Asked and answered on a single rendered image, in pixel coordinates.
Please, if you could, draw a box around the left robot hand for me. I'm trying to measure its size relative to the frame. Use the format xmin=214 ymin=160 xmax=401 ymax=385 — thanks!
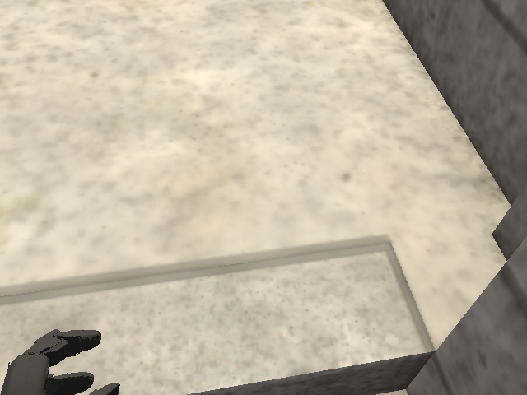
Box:
xmin=0 ymin=329 xmax=120 ymax=395

